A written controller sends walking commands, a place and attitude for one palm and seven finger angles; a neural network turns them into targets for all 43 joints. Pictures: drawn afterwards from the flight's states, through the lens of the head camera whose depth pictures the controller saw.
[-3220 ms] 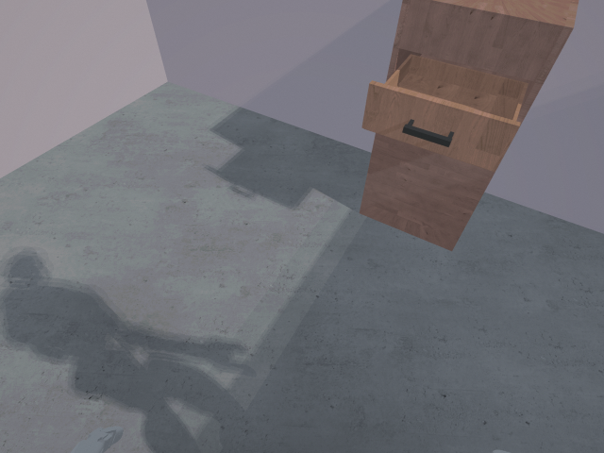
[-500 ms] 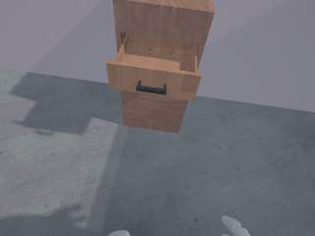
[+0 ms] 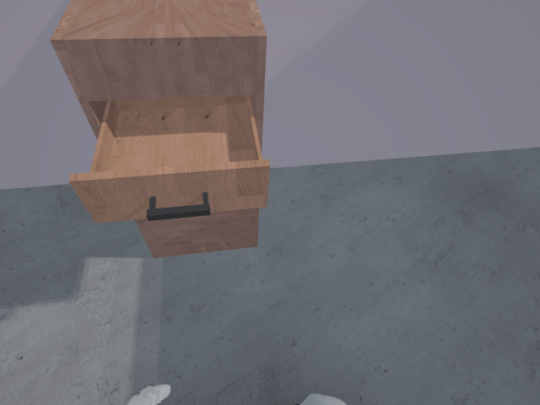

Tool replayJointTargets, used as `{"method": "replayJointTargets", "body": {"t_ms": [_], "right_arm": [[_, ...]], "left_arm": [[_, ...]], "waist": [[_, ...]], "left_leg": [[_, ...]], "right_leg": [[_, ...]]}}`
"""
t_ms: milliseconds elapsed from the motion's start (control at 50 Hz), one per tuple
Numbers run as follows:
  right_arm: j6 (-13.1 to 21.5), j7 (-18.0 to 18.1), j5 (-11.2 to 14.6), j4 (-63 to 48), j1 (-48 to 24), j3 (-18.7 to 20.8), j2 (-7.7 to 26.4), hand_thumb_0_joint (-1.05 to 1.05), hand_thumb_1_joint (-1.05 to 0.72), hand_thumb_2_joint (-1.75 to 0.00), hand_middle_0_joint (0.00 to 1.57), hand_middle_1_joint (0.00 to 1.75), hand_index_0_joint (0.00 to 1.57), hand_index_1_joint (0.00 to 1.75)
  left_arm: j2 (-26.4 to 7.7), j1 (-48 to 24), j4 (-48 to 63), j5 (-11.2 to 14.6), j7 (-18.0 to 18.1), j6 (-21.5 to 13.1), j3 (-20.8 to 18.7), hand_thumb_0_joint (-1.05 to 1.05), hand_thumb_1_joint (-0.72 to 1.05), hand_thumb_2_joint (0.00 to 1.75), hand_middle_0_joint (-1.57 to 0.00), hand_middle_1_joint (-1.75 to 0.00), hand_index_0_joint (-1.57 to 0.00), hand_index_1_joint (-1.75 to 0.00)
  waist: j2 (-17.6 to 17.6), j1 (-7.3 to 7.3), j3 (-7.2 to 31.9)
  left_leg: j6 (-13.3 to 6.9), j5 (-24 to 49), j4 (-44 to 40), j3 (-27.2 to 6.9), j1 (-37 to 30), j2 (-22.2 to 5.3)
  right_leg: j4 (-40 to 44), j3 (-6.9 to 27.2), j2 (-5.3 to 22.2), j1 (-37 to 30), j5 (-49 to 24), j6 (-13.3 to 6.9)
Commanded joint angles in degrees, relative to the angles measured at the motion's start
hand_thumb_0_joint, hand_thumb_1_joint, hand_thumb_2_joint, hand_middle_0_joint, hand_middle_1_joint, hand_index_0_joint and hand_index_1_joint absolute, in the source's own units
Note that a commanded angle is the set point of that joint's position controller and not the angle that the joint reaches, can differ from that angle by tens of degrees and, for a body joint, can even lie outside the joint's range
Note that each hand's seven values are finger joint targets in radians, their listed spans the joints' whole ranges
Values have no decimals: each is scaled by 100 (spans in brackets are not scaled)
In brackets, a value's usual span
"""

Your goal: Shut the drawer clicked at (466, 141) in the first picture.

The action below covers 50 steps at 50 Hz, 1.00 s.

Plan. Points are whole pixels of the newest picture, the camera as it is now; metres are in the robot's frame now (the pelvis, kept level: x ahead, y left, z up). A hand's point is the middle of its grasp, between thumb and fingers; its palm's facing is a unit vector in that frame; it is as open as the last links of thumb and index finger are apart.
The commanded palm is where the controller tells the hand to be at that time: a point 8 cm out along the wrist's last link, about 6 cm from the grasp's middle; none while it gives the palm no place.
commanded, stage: take the last steps up to it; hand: left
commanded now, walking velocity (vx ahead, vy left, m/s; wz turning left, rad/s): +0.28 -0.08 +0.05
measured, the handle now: (179, 205) +0.51 +0.16 -0.08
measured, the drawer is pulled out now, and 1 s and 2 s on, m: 0.25 0.25 0.25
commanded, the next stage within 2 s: come to a stop and stand still in 0.34 s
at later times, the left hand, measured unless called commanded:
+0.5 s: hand out of the picture +0.10 +0.16 -0.20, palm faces +0.13 -0.98 -0.14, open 7.3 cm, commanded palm none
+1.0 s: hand (195, 397) +0.17 +0.11 -0.16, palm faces +0.11 -0.96 -0.26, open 7.4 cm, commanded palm none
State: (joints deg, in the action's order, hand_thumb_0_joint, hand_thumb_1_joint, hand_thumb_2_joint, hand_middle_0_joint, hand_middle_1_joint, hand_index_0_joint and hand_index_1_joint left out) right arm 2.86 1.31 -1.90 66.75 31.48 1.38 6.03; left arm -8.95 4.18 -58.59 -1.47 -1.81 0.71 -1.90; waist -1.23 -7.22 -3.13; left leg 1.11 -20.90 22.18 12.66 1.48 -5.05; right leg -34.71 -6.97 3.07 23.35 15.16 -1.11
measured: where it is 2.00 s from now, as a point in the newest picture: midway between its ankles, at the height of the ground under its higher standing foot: outside the picture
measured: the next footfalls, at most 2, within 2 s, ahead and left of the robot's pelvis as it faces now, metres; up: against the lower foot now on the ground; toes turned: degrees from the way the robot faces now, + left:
right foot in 0.04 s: +0.11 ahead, -0.12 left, +0.00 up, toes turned -8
left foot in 0.44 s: +0.24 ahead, +0.10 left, +0.00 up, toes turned +14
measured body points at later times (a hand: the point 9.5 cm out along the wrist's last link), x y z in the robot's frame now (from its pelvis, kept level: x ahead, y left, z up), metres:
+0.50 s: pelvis +0.15 -0.01 -0.01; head +0.15 +0.02 +0.43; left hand +0.09 +0.21 -0.19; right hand +0.25 -0.25 -0.14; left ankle +0.20 +0.09 -0.74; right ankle +0.07 -0.12 -0.70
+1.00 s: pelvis +0.15 -0.07 +0.00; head +0.16 -0.11 +0.45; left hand +0.17 +0.16 -0.14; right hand +0.20 -0.30 -0.17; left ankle +0.12 +0.06 -0.68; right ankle +0.20 -0.17 -0.74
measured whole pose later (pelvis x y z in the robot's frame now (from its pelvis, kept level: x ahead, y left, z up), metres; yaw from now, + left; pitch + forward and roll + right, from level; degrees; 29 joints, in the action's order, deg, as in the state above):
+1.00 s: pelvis +0.15 -0.07 +0.00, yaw +2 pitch -1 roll +2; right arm -3.5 0.1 -0.8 60.2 11.7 4.2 11.0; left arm -7.2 14.5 -59.3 -1.4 2.0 1.0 -1.9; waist 2.7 0.8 -2.2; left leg 1.3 -21.9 55.3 1.9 22.4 -0.9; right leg -28.7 -4.3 2.2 16.4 11.5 -2.3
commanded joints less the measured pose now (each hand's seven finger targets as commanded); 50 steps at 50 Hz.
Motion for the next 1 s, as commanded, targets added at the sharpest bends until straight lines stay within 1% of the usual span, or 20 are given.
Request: {"method": "replayJointTargets", "body": {"t_ms": [0, 20, 40, 120, 180, 320, 380, 400, 420, 440, 500, 560, 680, 760, 780, 800, 820, 840, 860, 980], "right_arm": [[102, 0, 128, -129, 73, 165, 804, 0, -90, -90, 20, 30, 20, 30], [116, -22, 184, -325, 16, 73, 443, 0, -90, -90, 20, 30, 20, 30], [47, 22, 170, -459, -383, 93, 625, 0, -90, -90, 20, 30, 20, 30], [-139, -39, 83, -441, -740, 201, 319, 0, -90, -90, 20, 30, 20, 30], [-246, -78, 26, -415, -420, 218, 68, 0, -90, -90, 20, 30, 20, 30], [-133, -187, 28, -797, -1384, 181, 265, 0, -90, -90, 20, 30, 20, 30], [-51, -147, -3, -657, -915, 201, 565, 0, -90, -90, 20, 30, 20, 30], [-7, -94, -39, -547, -407, 276, 983, 0, -90, -90, 20, 30, 20, 30], [4, -35, -69, -531, -72, 382, 1560, 0, -90, -90, 20, 30, 20, 30], [-66, 30, -12, -538, -140, 331, 1627, 0, -90, -90, 20, 30, 20, 30], [-39, 169, 46, -812, -1553, 81, 1037, 0, -90, -90, 20, 30, 20, 30], [-96, 178, 114, -812, -1947, 77, 1042, 0, -90, -90, 20, 30, 20, 30], [-324, 101, 89, -885, -2060, 326, 1247, 0, -90, -90, 20, 30, 20, 30], [-421, 11, 106, -953, -2200, 369, 1103, 0, -90, -90, 20, 30, 20, 30], [-438, -21, 138, -966, -2103, 353, 852, 0, -90, -90, 20, 30, 20, 30], [-484, -54, 173, -1042, -1885, 301, 487, 0, -90, -90, 20, 30, 20, 30], [-571, -50, 148, -1053, -1928, 317, 604, 0, -90, -90, 20, 30, 20, 30], [-626, -71, 124, -1041, -2013, 336, 606, 0, -90, -90, 20, 30, 20, 30], [-646, -72, 109, -1029, -1942, 342, 631, 0, -90, -90, 20, 30, 20, 30], [-558, -118, 65, -888, -1768, 329, 834, 0, -90, -90, 20, 30, 20, 30]], "left_arm": [[-730, 1428, -209, -17, 129, -359, -239, 0, 90, 90, -20, -30, -20, -30], [-1271, 2305, -430, 3, 216, -406, -396, 0, 90, 90, -20, -30, -20, -30], [-1485, 2528, -508, 95, 235, -382, -396, 0, 90, 90, -20, -30, -20, -30], [-539, 1311, -287, 78, 330, -403, -185, 0, 90, 90, -20, -30, -20, -30], [-217, 1176, -151, -6, 364, -489, -146, 0, 90, 90, -20, -30, -20, -30], [-576, 1454, -247, -11, 308, -441, -157, 0, 90, 90, -20, -30, -20, -30], [-631, 1526, -315, 38, 284, -382, -160, 0, 90, 90, -20, -30, -20, -30], [-495, 1625, -260, 74, 256, -364, -132, 0, 90, 90, -20, -30, -20, -30], [-213, 1747, -129, 138, 221, -355, -85, 0, 90, 90, -20, -30, -20, -30], [-470, 1534, -28, 66, 250, -333, -100, 0, 90, 90, -20, -30, -20, -30], [-266, 1674, -317, 76, 332, -156, -68, 0, 90, 90, -20, -30, -20, -30], [-164, 1984, -461, 88, 356, 6, -8, 0, 90, 90, -20, -30, -20, -30], [-190, 1854, -216, 21, 416, 154, -98, 0, 90, 90, -20, -30, -20, -30], [-288, 2141, -220, -22, 432, 30, -132, 0, 90, 90, -20, -30, -20, -30], [-533, 2010, -143, -58, 457, -37, -153, 0, 90, 90, -20, -30, -20, -30], [-983, 1678, -19, -80, 458, -89, -184, 0, 90, 90, -20, -30, -20, -30], [-1163, 1607, 96, -37, 428, -72, -203, 0, 90, 90, -20, -30, -20, -30], [-1122, 1388, 139, -39, 432, -54, -205, 0, 90, 90, -20, -30, -20, -30], [-1105, 1193, 179, -40, 455, -58, -241, 0, 90, 90, -20, -30, -20, -30], [-943, 1301, 235, 3, 461, -115, -295, 0, 90, 90, -20, -30, -20, -30]], "waist": [[346, 1083, 846], [-1144, 1345, 1470], [-942, 1395, 1451], [-183, 753, -116], [-297, 396, -277], [-784, 623, -277], [-216, 338, -45], [690, 165, 324], [2160, 159, 636], [1669, 166, 614], [1042, 718, 4], [852, 881, 125], [965, 824, 328], [664, 1005, 420], [-135, 960, 310], [-1290, 749, 161], [-1118, 896, 189], [-868, 847, 98], [-1167, 767, 69], [-690, 938, 196]], "left_leg": [[-324, 3137, 1644, -457, 1507, -876], [-24, -232, 3282, 25, 3093, -143], [-53, -1606, 4514, -644, 3472, 95], [-65, -239, 4648, -1020, 3189, -480], [11, 136, 3930, -886, 2664, -427], [-94, 441, 1867, -498, 2082, -104], [-170, 1104, 793, -363, 756, 117], [-397, 1565, 354, -1174, -42, -461], [-1053, 2497, -302, -2920, -666, -1871], [-1470, 3188, -473, -3229, -414, -2277], [-1149, 4594, -436, -1747, 988, -1682], [-961, 4880, -360, -1019, 878, -1271], [-1052, 3515, -302, -1066, 1147, -1361], [-578, 1644, 398, -833, 1531, -832], [-252, 719, 1013, -595, 1626, -334], [24, -553, 1717, -409, 1973, 300], [-9, -1063, 2455, -885, 1772, 328], [-23, -897, 2980, -1129, 1811, 290], [-36, -737, 3213, -1219, 2010, 303], [116, 57, 3514, -1330, 2577, 296]], "right_leg": [[969, 406, 361, -3081, -709, -429], [1205, 2170, 1954, -4530, -1353, -991], [1538, 2652, 2335, -4156, -2095, -1295], [2182, 1071, 1639, -1615, -1441, -873], [2320, 417, 1351, -768, -1625, -799], [1979, 361, 1133, -1132, -1599, -784], [830, 181, 817, -912, -1641, -537], [-318, -52, 427, -454, -1083, -295], [-1821, -393, -206, 537, 1236, 8], [-2796, 222, -184, 676, 2125, -40], [-2509, 803, 265, 9, 1395, 140], [-1505, 549, 173, -390, 857, 282], [-1160, 329, 59, -618, 663, 261], [391, 299, 38, -1263, -617, 252], [1161, 1056, 506, -1091, -1101, 109], [1760, 2220, 1526, -801, -1563, -318], [2147, 2375, 1932, -350, -1102, -750], [2299, 2328, 1815, -87, -237, -852], [2355, 2435, 1735, -119, 104, -815], [2082, 1851, 1479, -1236, -387, -719]]}}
